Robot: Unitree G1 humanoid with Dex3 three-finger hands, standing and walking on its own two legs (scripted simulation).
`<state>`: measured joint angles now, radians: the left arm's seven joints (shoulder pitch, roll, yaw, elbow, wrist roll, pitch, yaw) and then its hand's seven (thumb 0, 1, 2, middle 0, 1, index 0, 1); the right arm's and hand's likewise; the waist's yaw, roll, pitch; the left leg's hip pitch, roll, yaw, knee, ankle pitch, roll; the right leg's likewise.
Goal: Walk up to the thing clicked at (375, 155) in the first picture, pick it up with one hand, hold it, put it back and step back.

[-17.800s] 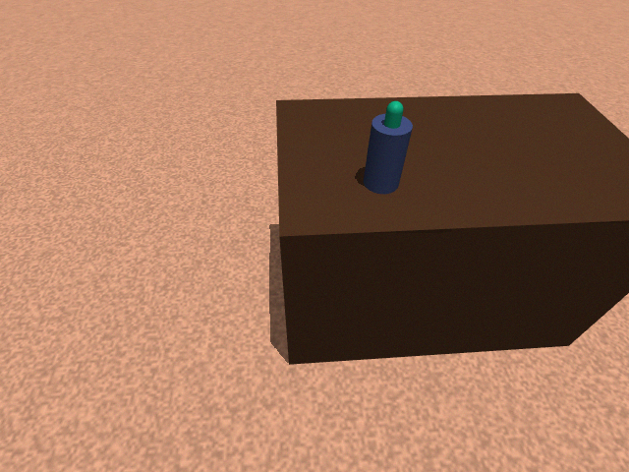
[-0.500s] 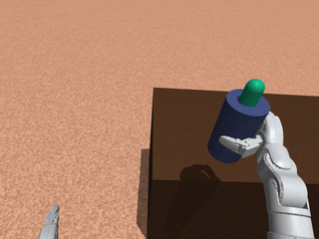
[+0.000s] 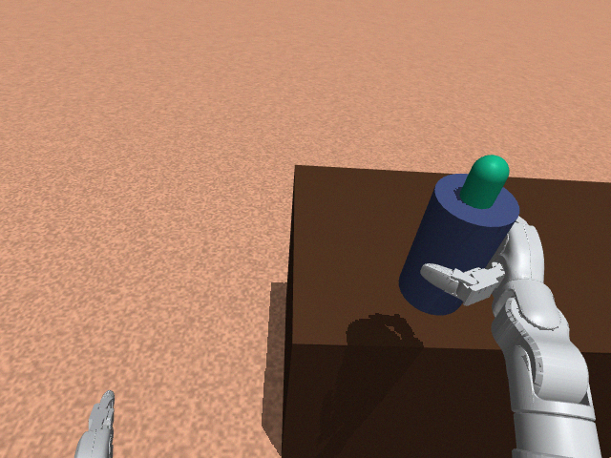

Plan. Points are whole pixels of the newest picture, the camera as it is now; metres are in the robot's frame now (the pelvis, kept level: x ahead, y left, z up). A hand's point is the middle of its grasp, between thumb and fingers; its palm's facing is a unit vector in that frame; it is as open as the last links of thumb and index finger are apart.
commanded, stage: crouch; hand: right
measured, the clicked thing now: (457, 234) +0.34 -0.16 +0.19
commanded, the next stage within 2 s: lower in 1.50 s
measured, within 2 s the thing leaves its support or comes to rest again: neither
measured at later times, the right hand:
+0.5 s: hand (445, 253) +0.38 -0.18 +0.12, palm faces +0.21 +0.98 +0.00, open 11.8 cm
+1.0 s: hand (439, 244) +0.45 -0.21 +0.07, palm faces +0.22 +0.97 +0.00, open 11.8 cm
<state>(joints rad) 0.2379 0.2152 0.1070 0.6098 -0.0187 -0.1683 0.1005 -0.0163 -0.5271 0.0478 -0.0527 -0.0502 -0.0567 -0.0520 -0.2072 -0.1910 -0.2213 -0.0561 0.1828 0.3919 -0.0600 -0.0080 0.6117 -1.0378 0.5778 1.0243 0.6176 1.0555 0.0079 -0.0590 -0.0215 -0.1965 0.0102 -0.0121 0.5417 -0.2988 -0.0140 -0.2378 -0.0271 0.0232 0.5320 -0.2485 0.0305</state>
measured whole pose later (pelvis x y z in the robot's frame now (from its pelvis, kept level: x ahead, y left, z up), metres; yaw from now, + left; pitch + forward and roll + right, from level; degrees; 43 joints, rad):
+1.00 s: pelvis -0.01 -0.01 -0.02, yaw +2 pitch +9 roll +1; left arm 0.26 0.22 0.04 0.46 0.01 -0.18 0.07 -0.02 -0.53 0.05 -0.06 -0.05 -0.07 -0.05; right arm -0.67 -0.40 -0.38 0.97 0.11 -0.20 0.01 -0.01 0.61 -1.02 0.60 1.00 0.64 1.03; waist 0.12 0.01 -0.06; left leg -0.54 -0.01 -0.03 0.72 -0.33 -0.02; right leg -0.59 -0.05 0.01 0.74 -0.31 0.02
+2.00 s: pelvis -0.01 -0.01 -0.06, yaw +2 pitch +19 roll +3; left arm 0.33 0.24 0.03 0.16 0.06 -0.13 0.01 -0.01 -0.54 0.06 -0.06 -0.04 -0.05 -0.05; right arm -0.81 -0.55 -0.52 1.19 0.02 -0.34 0.06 -0.01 0.61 -1.03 0.59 1.01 0.63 1.04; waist 0.22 0.01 -0.12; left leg -0.87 -0.04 -0.01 0.97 -0.43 -0.03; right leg -0.94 -0.06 0.04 1.03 -0.42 0.02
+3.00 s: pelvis -0.02 -0.02 -0.09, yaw +3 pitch +23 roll +4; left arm 0.36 0.24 0.02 0.01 0.07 -0.04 -0.01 -0.01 -0.53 0.06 -0.06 -0.05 -0.06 -0.05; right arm -0.88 -0.61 -0.54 1.23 0.00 -0.39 0.06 -0.02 0.54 -0.35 0.70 0.54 0.71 0.55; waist 0.25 -0.01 -0.14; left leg -1.01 -0.04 0.01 1.08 -0.47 -0.03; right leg -1.10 -0.07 0.07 1.16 -0.47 0.02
